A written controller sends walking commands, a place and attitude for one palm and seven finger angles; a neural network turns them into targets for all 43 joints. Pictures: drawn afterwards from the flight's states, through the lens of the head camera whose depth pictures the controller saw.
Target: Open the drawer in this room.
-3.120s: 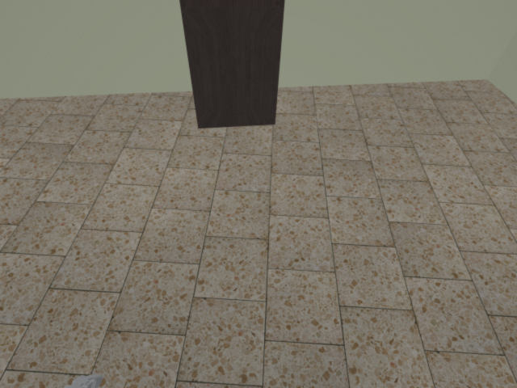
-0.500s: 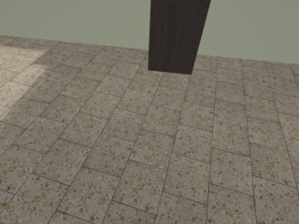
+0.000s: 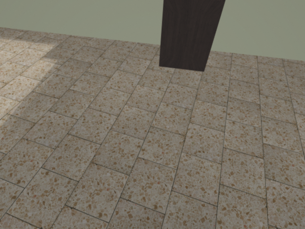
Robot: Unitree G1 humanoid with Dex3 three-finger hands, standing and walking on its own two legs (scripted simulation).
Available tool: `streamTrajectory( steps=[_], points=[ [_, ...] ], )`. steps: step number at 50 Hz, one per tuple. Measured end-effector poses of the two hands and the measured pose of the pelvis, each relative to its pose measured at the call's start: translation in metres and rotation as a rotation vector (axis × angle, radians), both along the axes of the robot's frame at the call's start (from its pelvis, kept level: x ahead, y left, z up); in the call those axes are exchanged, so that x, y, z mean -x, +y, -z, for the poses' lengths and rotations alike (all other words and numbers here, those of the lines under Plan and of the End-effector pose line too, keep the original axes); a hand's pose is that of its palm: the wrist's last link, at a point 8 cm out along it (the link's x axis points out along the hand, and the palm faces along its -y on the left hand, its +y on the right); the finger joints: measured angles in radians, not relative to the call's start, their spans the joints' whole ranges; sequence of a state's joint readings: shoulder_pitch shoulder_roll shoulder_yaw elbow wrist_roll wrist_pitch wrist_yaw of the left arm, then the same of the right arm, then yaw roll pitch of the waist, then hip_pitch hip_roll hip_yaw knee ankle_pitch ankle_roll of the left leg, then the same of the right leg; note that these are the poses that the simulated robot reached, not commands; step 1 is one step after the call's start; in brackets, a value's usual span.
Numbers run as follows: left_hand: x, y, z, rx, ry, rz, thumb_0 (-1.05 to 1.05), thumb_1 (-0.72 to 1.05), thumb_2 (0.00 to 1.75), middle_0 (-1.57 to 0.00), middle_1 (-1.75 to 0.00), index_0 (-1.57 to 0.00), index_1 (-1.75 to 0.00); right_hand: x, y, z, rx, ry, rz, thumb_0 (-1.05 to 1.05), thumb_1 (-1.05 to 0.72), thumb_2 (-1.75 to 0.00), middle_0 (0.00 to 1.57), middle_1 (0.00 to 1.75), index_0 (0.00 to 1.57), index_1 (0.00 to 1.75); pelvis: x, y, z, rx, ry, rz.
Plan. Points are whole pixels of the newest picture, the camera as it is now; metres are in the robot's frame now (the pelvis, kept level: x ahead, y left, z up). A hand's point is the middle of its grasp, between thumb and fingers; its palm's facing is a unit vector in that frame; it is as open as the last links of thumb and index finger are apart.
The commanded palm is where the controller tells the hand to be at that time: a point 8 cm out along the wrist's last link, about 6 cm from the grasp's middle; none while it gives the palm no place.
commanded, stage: stand and wait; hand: left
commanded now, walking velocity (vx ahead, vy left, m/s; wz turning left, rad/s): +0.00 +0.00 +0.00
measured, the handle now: out of the picture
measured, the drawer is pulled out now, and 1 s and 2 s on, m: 0.00 0.00 0.00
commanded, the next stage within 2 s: turn or walk to find it in 0.40 s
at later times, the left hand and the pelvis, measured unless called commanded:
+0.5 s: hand out of the picture +0.02 +0.17 -0.17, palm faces +0.02 -0.98 -0.20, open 7.4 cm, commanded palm none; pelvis +0.02 -0.01 +0.01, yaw -1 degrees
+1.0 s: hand (97, 218) +0.18 +0.18 -0.17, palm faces +0.06 -0.97 -0.24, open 7.3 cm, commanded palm none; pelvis +0.12 -0.01 +0.00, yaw +4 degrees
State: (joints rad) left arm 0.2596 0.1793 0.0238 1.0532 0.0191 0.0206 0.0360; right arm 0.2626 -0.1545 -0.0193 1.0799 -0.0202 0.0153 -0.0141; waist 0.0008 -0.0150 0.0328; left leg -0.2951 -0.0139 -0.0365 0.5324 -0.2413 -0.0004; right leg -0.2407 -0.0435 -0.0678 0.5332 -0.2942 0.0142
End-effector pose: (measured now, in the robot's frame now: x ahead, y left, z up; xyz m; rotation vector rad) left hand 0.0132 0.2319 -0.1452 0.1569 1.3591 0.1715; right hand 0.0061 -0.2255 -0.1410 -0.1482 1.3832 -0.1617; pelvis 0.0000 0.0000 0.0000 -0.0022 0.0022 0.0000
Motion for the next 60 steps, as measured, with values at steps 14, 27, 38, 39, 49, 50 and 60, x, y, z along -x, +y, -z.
streamTrajectory(
  steps=[14, 27, 38, 39, 49, 50, 60],
  points=[
    [0.007, -0.014, -0.005, 0.018, 0.035, -0.001, 0.00, 0.91, 0.90, -0.20, -0.30, -0.20, -0.30, -0.033, -0.010, -0.005, 0.008, -0.062, -0.032, 0.01, -0.92, -0.90, 0.19, 0.30, 0.20, 0.30, -0.009, -0.006, -0.006, -0.003, -0.006, 0.005],
    [-0.002, -0.014, -0.004, 0.016, 0.041, 0.006, 0.00, 0.91, 0.90, -0.20, -0.30, -0.20, -0.30, -0.027, -0.019, -0.003, 0.015, -0.026, -0.012, 0.00, -0.91, -0.90, 0.19, 0.30, 0.20, 0.30, -0.024, -0.012, -0.004, 0.002, -0.015, 0.027],
    [-0.026, -0.003, 0.012, 0.058, 0.140, 0.007, 0.00, 0.91, 0.90, -0.20, -0.30, -0.20, -0.30, -0.023, 0.005, -0.004, 0.043, 0.047, 0.064, 0.00, -0.91, -0.90, 0.19, 0.30, 0.20, 0.30, -0.077, 0.007, 0.004, 0.003, -0.002, 0.037],
    [-0.035, -0.003, 0.010, 0.055, 0.136, 0.013, 0.00, 0.91, 0.90, -0.20, -0.30, -0.20, -0.30, -0.021, 0.009, -0.005, 0.036, 0.065, 0.068, 0.00, -0.91, -0.90, 0.19, 0.30, 0.20, 0.30, -0.080, 0.007, 0.002, 0.004, 0.000, 0.030],
    [-0.149, -0.006, -0.008, -0.034, -0.101, 0.003, 0.01, 0.94, 0.90, -0.20, -0.30, -0.20, -0.30, -0.026, 0.019, 0.007, -0.077, 0.244, 0.049, 0.00, -0.90, -0.90, 0.20, 0.30, 0.20, 0.30, -0.119, -0.012, 0.003, -0.009, -0.005, -0.056],
    [-0.156, -0.007, -0.010, -0.039, -0.116, -0.002, 0.01, 0.94, 0.90, -0.20, -0.30, -0.20, -0.30, -0.034, 0.016, 0.009, -0.077, 0.239, 0.043, 0.00, -0.90, -0.90, 0.20, 0.30, 0.20, 0.30, -0.123, -0.013, 0.003, -0.004, -0.006, -0.068],
    [-0.155, -0.006, 0.001, 0.000, -0.140, -0.118, -0.01, 0.94, 0.90, -0.20, -0.30, -0.20, -0.30, -0.166, -0.007, 0.004, 0.021, 0.008, -0.108, 0.00, -0.91, -0.90, 0.19, 0.30, 0.20, 0.30, -0.137, -0.005, 0.004, 0.020, -0.025, -0.147]
  ],
)
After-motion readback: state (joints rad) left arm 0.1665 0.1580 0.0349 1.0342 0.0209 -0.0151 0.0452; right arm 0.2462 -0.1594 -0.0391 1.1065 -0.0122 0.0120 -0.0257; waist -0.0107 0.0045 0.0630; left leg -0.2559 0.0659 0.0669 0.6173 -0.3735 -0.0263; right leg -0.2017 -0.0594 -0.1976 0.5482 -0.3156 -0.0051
